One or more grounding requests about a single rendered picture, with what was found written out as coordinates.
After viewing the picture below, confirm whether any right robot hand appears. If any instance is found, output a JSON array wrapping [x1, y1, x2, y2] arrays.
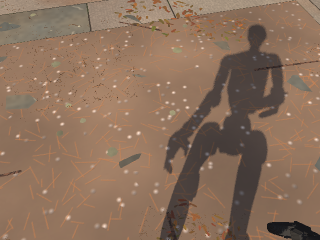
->
[[267, 221, 320, 240]]

